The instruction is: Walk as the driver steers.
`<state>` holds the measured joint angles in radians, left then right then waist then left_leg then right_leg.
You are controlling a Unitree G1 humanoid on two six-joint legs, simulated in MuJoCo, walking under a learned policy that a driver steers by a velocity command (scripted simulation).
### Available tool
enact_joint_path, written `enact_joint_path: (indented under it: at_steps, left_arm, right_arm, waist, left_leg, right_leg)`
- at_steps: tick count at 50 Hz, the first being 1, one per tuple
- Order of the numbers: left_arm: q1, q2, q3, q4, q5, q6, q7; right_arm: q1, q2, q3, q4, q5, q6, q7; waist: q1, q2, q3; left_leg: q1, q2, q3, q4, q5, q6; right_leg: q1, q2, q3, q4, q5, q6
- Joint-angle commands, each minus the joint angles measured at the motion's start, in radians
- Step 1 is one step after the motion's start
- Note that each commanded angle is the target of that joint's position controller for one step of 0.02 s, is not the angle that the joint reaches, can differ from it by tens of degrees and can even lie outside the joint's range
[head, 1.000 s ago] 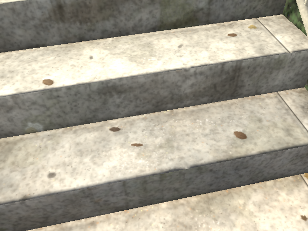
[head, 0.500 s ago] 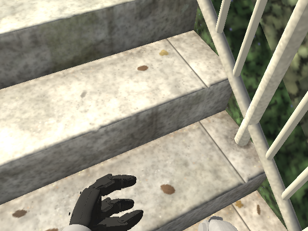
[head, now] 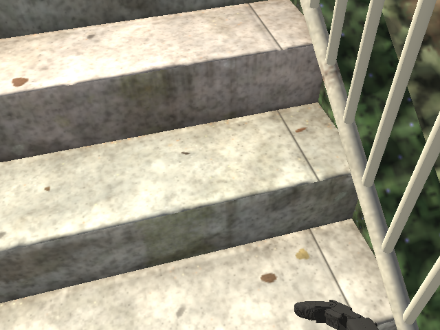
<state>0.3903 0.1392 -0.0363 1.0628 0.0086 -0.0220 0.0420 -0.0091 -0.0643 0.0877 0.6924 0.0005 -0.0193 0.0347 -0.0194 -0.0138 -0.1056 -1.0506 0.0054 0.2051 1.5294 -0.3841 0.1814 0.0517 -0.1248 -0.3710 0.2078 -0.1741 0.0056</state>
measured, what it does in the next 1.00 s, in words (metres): climbs, turning left: left foot 0.18 m higher, then right foot 0.19 m higher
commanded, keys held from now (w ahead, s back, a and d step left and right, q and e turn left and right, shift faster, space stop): w+q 0.74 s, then w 0.26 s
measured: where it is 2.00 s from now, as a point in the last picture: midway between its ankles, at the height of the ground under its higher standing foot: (13, 55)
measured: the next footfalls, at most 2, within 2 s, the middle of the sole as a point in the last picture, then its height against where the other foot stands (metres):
left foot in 0.02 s outside the picture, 0.18 m higher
right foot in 0.52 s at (244, 287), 0.19 m higher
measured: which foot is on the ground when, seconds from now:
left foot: up 0.00-0.00, down 0.02-0.52, up 0.54-1.00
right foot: down 0.00-0.04, up 0.06-0.50, down 0.52-1.00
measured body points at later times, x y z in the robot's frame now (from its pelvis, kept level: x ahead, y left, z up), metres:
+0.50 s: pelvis +0.29 +0.02 +0.19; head +0.31 +0.08 +0.63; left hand +0.55 +0.19 +0.17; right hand +0.25 -0.19 +0.06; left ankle +0.11 +0.05 -0.56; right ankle +0.48 -0.03 -0.39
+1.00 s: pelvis +0.51 +0.17 +0.34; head +0.54 +0.19 +0.79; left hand +0.30 +0.27 +0.20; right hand +0.77 +0.24 +0.27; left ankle +0.54 +0.39 -0.11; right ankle +0.49 -0.04 -0.39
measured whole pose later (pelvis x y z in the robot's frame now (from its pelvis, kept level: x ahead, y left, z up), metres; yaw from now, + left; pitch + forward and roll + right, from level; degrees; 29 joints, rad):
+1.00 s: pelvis +0.51 +0.17 +0.34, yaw +35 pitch +3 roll -1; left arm 0.54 0.10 0.00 0.99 0.02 -0.04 0.06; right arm 0.00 -0.03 0.11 0.58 0.03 0.01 0.02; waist 0.13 0.02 0.00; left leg -1.41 0.18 -0.05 1.91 -0.20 0.01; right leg -0.01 -0.17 -0.26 0.37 -0.38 0.10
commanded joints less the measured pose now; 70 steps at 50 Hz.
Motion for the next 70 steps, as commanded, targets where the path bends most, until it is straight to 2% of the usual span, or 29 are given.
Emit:
enact_joint_path:
  at_steps: [1,2,3,4,7,12,14,17,20,22,24,25,26,27,28,30,32,38,42,46,50,51,53,54,55,56,57,61,70]
  left_arm:
    - [-0.113,0.353,0.086,-0.138,-0.029,-0.014,0.019]
    - [-0.177,0.309,0.082,-0.212,-0.012,-0.041,0.014]
    - [-0.252,0.153,0.063,-0.266,0.01,-0.081,-0.034]
    - [-0.299,0.135,0.074,-0.317,-0.001,-0.12,-0.078]
    - [-0.396,-0.021,0.006,-0.44,0.048,-0.139,-0.119]
    - [-0.269,-0.026,-0.039,-0.441,0.03,-0.108,-0.097]
    - [-0.471,-0.068,-0.065,-0.501,0.05,-0.112,-0.087]
    - [-0.552,-0.138,-0.099,-0.555,0.0,-0.135,-0.09]
    - [-0.894,-0.152,-0.128,-0.7,0.03,-0.155,-0.069]
    - [-0.784,-0.116,-0.092,-0.696,0.029,-0.147,-0.051]
    - [-0.403,0.119,0.04,-0.634,0.01,-0.132,-0.013]
    - [-0.133,0.23,0.079,-0.548,0.012,-0.124,-0.009]
    - [0.11,0.385,0.11,-0.451,0.02,-0.125,-0.014]
    - [0.085,0.359,0.118,-0.382,0.05,-0.094,-0.016]
    - [0.009,0.223,0.109,-0.386,0.03,-0.069,0.013]
    - [-0.069,-0.044,0.047,-0.263,-0.03,-0.052,0.004]
    - [-0.102,-0.086,0.04,-0.157,0.013,-0.063,-0.007]
    - [-0.193,0.082,0.05,-0.154,0.024,-0.061,-0.049]
    - [0.052,0.119,0.051,-0.127,0.023,-0.064,-0.024]
    - [0.212,0.153,0.072,-0.112,0.024,-0.04,0.01]
    - [0.138,0.167,0.085,-0.123,-0.01,0.01,0.04]
    - [0.222,0.18,0.09,-0.073,-0.045,0.011,0.039]
    - [0.31,0.222,0.076,-0.041,-0.002,-0.015,-0.005]
    - [0.239,0.303,0.092,-0.055,0.002,-0.037,-0.02]
    - [0.263,0.226,0.088,-0.072,-0.015,-0.073,-0.036]
    - [0.203,0.186,0.081,-0.094,-0.027,-0.112,-0.051]
    - [0.116,0.139,0.098,-0.069,-0.052,-0.124,-0.069]
    - [-0.251,-0.043,0.052,-0.332,-0.035,-0.081,-0.092]
    - [-0.254,-0.064,-0.019,-0.408,-0.023,0.02,-0.065]
  right_arm:
    - [0.226,-0.225,-0.111,-0.016,-0.012,-0.006,0.015]
    - [0.345,-0.35,-0.16,0.013,-0.029,0.0,0.025]
    - [0.346,-0.427,-0.184,0.037,-0.033,0.015,-0.001]
    - [0.379,-0.348,-0.159,0.065,-0.056,-0.002,-0.027]
    - [0.383,-0.094,-0.082,0.18,-0.02,-0.035,-0.01]
    - [0.327,-0.117,-0.074,0.207,-0.021,-0.02,0.018]
    - [0.407,-0.106,-0.07,0.232,-0.021,-0.017,0.004]
    - [0.619,-0.128,-0.072,0.307,-0.032,-0.004,-0.011]
    - [0.708,-0.135,-0.089,0.305,0.015,0.009,-0.049]
    - [0.564,-0.157,-0.104,0.256,-0.008,0.005,-0.077]
    - [0.486,-0.267,-0.132,0.24,-0.03,-0.028,-0.08]
    - [0.318,-0.311,-0.15,0.188,-0.036,-0.044,-0.087]
    - [0.198,-0.329,-0.155,0.11,-0.04,-0.086,-0.063]
    - [0.244,-0.095,-0.117,0.084,-0.023,-0.084,-0.03]
    - [0.252,-0.119,-0.126,0.069,-0.045,-0.08,0.005]
    - [0.125,-0.077,-0.112,-0.026,-0.022,-0.032,0.028]
    - [0.206,-0.005,-0.077,-0.033,0.006,-0.023,0.032]
    - [0.129,-0.02,-0.037,-0.134,0.022,0.005,-0.009]
    - [0.019,-0.024,-0.037,-0.143,-0.004,0.015,-0.045]
    - [-0.173,-0.005,-0.018,-0.222,0.025,0.007,-0.047]
    - [-0.34,0.005,0.033,-0.347,0.033,-0.019,0.023]
    - [-0.437,0.06,0.059,-0.391,0.042,-0.033,0.046]
    - [-0.16,-0.044,-0.029,-0.285,0.045,-0.045,0.044]
    - [0.079,-0.189,-0.086,-0.234,0.041,-0.047,0.027]
    - [0.258,-0.252,-0.113,-0.183,0.016,-0.045,0.001]
    - [0.473,-0.457,-0.181,-0.085,-0.014,-0.019,-0.028]
    - [0.507,-0.432,-0.17,-0.015,-0.036,-0.021,-0.036]
    - [0.29,-0.053,-0.079,0.157,-0.03,-0.06,0.015]
    - [0.274,-0.085,-0.043,0.229,-0.071,-0.028,-0.031]
  waist:
    - [-0.18,-0.231,-0.17]
    - [-0.198,-0.015,-0.173]
    - [-0.131,0.327,-0.194]
    - [-0.079,0.261,-0.159]
    - [0.036,-0.033,0.107]
    - [0.125,-0.088,0.098]
    - [0.044,0.007,0.127]
    - [-0.027,0.159,0.096]
    - [-0.121,0.165,0.142]
    - [0.014,0.245,0.007]
    - [0.217,0.421,-0.27]
    - [0.334,0.302,-0.363]
    - [0.344,0.11,-0.469]
    - [0.199,-0.476,-0.451]
    - [0.185,-0.391,-0.386]
    - [0.087,-0.02,0.029]
    - [-0.026,0.058,0.13]
    - [-0.091,0.012,0.177]
    - [0.027,-0.022,0.139]
    - [0.13,-0.101,0.208]
    - [0.108,-0.071,0.178]
    - [0.122,-0.114,0.132]
    - [0.004,-0.192,-0.041]
    - [-0.151,-0.329,-0.157]
    - [-0.179,-0.148,-0.298]
    - [-0.221,0.221,-0.467]
    - [-0.191,0.255,-0.529]
    - [0.009,0.136,0.0]
    - [0.139,0.061,0.236]
  left_leg:
    - [0.516,-0.13,-0.089,-0.504,-0.267,0.05]
    - [0.761,-0.002,-0.478,-0.693,-0.09,0.126]
    - [0.967,0.116,-1.102,-1.194,-0.438,0.21]
    - [0.953,0.189,-1.279,-1.344,-0.448,0.126]
    - [0.644,0.102,-0.872,-1.125,-0.211,0.008]
    - [0.61,0.008,-0.495,-1.079,0.164,-0.109]
    - [0.573,-0.021,-0.511,-1.129,0.208,-0.111]
    - [0.843,0.052,-0.614,-1.133,0.279,-0.073]
    - [0.781,0.122,-0.701,-1.391,0.395,0.008]
    - [0.725,0.114,-0.539,-1.426,0.934,0.024]
    - [0.873,0.116,-0.516,-1.097,2.041,0.015]
    - [0.818,0.087,-0.494,-0.82,2.285,-0.006]
    - [0.86,0.087,-0.542,-0.632,1.876,0.046]
    - [0.442,-0.213,-0.501,-0.166,0.401,-0.053]
    - [0.302,-0.214,-0.508,0.233,0.21,-0.086]
    - [0.096,-0.099,-0.359,0.451,0.167,-0.071]
    - [0.058,-0.046,-0.361,0.565,0.206,-0.03]
    - [-0.072,0.031,-0.33,0.365,0.387,-0.099]
    - [-0.402,0.049,-0.37,0.57,0.342,-0.145]
    - [-0.679,0.125,-0.36,0.607,0.175,-0.173]
    - [-0.16,0.242,-0.121,0.031,0.144,-0.169]
    - [0.226,0.219,-0.072,-0.194,0.005,-0.13]
    - [0.592,0.004,0.076,-0.214,-0.096,-0.053]
    - [0.705,-0.023,-0.064,-0.357,-0.044,-0.002]
    - [1.051,0.153,-0.459,-0.439,-0.023,0.112]
    - [1.231,0.351,-0.987,-1.001,-0.113,0.176]
    - [1.196,0.462,-1.183,-1.222,-0.199,0.171]
    - [0.724,0.373,-0.519,-1.013,-0.007,-0.109]
    - [0.691,0.302,0.014,-1.269,0.25,-0.159]
  right_leg:
    - [0.08,-0.217,0.105,0.489,1.754,-0.193]
    - [-0.252,-0.122,0.169,0.812,1.303,-0.149]
    - [-0.724,0.144,0.339,1.186,0.16,-0.085]
    - [-0.858,0.158,0.57,1.506,0.101,-0.111]
    - [-1.142,0.091,0.509,1.832,0.15,-0.165]
    - [-1.273,0.038,0.414,1.9,0.193,-0.126]
    - [-1.322,0.053,0.292,1.834,0.212,-0.092]
    - [-1.613,0.065,0.269,1.986,0.091,-0.086]
    - [-1.448,0.077,0.188,1.501,-0.052,-0.041]
    - [-0.942,0.113,0.129,1.216,-0.136,-0.074]
    - [-0.447,0.173,0.272,1.068,-0.348,-0.139]
    - [-0.228,0.092,0.493,0.926,-0.374,-0.18]
    - [-0.034,-0.007,0.633,0.624,-0.268,-0.188]
    - [0.214,-0.235,1.11,0.274,0.115,-0.345]
    - [0.081,-0.302,1.358,0.167,0.04,-0.374]
    - [-0.279,-0.212,0.949,0.308,-0.143,-0.254]
    - [-0.466,-0.185,0.733,0.274,-0.282,-0.173]
    - [-0.624,-0.13,0.318,0.083,-0.134,-0.145]
    - [-0.24,-0.227,0.38,0.095,-0.076,-0.177]
    - [0.033,-0.297,0.393,0.04,-0.111,-0.161]
    - [-0.246,-0.224,0.282,-0.265,-0.099,-0.17]
    - [-0.39,-0.201,0.264,-0.321,-0.001,-0.159]
    - [-0.186,-0.194,0.225,-0.005,1.281,-0.168]
    - [-0.074,-0.178,0.268,0.174,1.571,-0.141]
    - [-0.43,-0.117,0.308,0.501,1.578,-0.084]
    - [-0.539,0.06,0.42,0.829,0.62,-0.034]
    - [-0.645,0.165,0.531,1.416,0.106,0.004]
    - [-1.02,0.061,0.558,1.862,0.169,-0.171]
    - [-1.436,0.169,0.434,2.136,0.075,-0.144]
Velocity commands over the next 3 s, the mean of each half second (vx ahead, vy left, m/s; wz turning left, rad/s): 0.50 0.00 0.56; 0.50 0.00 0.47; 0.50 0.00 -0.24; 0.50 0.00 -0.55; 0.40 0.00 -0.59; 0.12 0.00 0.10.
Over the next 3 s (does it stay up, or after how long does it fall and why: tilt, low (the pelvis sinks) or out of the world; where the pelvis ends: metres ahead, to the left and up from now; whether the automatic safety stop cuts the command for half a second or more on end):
stays up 1.44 0.44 0.96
